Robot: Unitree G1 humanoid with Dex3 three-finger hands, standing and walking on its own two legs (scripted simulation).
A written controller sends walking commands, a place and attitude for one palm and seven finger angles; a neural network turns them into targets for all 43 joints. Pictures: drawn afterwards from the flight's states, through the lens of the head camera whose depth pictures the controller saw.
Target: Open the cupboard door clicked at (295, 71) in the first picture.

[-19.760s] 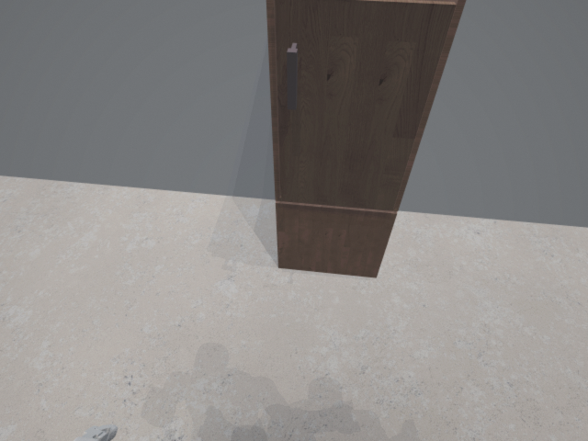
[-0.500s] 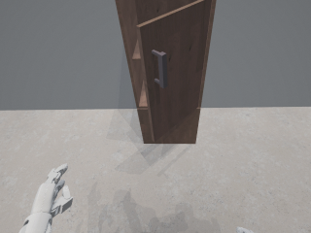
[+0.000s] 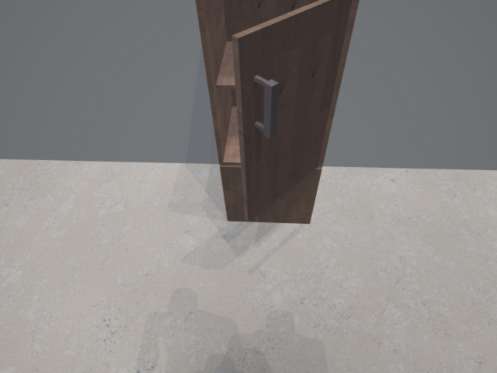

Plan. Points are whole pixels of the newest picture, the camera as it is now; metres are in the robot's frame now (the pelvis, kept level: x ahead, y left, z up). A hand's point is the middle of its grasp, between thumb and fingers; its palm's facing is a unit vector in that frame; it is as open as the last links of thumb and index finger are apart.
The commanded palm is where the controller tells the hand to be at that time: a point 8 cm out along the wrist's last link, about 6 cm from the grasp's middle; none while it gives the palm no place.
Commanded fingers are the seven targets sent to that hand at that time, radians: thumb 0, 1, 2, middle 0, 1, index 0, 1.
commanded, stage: let the arm hang, fingers relaxed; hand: left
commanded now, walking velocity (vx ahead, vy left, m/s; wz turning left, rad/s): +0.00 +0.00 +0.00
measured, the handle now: (264, 107) +0.63 +0.00 +0.08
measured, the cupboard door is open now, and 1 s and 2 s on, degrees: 46 46 46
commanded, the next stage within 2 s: look to check the result in 0.46 s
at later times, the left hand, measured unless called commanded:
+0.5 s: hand out of the picture -0.02 +0.16 -0.18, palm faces +0.05 -0.98 -0.19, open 7.4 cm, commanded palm none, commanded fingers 0.00 0.90 0.90 -0.20 -0.30 -0.20 -0.30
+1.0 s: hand out of the picture -0.01 +0.16 -0.18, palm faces +0.05 -0.98 -0.19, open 7.4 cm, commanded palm none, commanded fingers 0.00 0.90 0.90 -0.20 -0.30 -0.20 -0.30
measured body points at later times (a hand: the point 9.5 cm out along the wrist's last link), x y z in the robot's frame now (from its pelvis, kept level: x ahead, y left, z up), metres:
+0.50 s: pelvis -0.01 +0.00 +0.00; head +0.00 -0.01 +0.45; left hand -0.02 +0.22 -0.16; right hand -0.05 -0.20 -0.17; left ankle +0.01 +0.11 -0.74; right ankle +0.01 -0.10 -0.74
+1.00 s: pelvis +0.00 +0.00 +0.00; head +0.01 -0.01 +0.45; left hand -0.01 +0.22 -0.16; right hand -0.02 -0.20 -0.17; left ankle +0.01 +0.11 -0.74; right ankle +0.01 -0.10 -0.74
